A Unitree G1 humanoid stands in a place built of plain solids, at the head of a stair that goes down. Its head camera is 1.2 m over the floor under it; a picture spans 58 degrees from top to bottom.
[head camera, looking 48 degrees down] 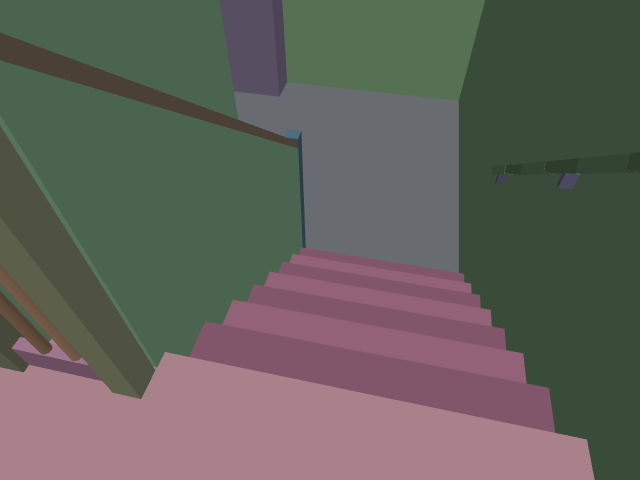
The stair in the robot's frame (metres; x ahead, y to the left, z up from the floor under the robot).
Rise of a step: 0.18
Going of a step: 0.22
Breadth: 1.20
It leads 12 degrees to the right of straight ahead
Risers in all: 8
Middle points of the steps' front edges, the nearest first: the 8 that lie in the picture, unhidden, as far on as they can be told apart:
0.50 -0.12 0.00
0.71 -0.16 -0.18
0.93 -0.21 -0.36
1.15 -0.26 -0.54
1.36 -0.30 -0.72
1.58 -0.35 -0.89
1.79 -0.40 -1.07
2.01 -0.44 -1.25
